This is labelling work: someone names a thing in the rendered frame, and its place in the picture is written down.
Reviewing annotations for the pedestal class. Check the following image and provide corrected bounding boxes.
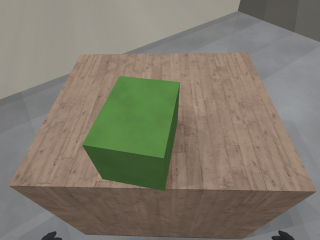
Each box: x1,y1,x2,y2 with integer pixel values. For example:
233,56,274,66
9,52,317,240

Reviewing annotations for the right robot hand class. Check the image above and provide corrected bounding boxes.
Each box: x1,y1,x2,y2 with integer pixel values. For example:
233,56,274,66
271,230,295,240

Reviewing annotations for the carton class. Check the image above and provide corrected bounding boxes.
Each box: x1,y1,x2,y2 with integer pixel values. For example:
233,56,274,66
82,76,180,191

